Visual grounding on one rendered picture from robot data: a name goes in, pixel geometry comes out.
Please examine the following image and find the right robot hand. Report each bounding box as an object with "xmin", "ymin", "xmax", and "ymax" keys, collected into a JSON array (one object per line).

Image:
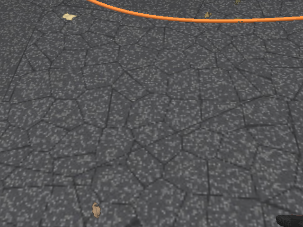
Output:
[{"xmin": 276, "ymin": 215, "xmax": 303, "ymax": 227}]

